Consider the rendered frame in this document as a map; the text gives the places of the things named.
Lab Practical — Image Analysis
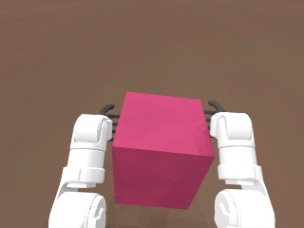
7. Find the right robot hand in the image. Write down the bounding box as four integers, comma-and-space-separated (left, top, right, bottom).
203, 100, 225, 138

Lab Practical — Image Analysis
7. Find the right robot upper arm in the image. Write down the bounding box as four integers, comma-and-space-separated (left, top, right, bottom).
214, 189, 276, 228

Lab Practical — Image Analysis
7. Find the left robot upper arm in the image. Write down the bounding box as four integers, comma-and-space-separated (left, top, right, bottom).
48, 191, 106, 228

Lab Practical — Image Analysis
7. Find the carton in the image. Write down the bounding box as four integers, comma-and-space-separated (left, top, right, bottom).
111, 91, 216, 210

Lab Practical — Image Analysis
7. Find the left robot hand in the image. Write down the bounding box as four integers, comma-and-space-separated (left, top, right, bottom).
98, 104, 121, 142

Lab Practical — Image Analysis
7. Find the left robot forearm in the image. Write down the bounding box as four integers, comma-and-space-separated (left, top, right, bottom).
48, 114, 113, 228

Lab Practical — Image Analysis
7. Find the right robot forearm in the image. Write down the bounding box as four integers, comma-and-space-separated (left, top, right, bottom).
210, 112, 276, 225

